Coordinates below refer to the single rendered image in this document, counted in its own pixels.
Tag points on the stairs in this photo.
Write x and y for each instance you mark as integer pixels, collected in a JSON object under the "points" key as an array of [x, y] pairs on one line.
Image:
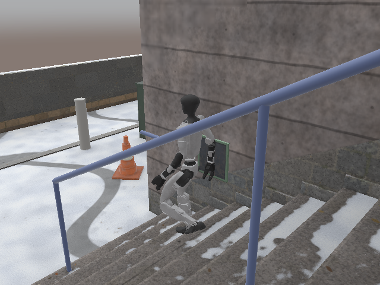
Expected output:
{"points": [[304, 242]]}

